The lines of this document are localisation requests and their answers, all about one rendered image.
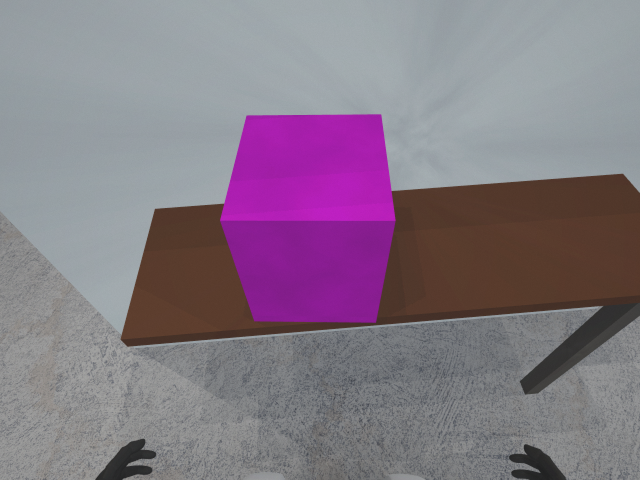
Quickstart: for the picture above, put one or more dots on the carton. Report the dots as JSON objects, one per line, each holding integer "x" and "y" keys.
{"x": 309, "y": 217}

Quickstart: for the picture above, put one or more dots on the right robot hand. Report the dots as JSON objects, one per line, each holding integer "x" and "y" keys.
{"x": 539, "y": 460}

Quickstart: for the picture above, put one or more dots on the left robot hand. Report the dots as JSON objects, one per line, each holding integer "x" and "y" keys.
{"x": 117, "y": 468}

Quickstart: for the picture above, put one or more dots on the table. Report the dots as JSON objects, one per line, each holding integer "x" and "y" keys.
{"x": 456, "y": 252}

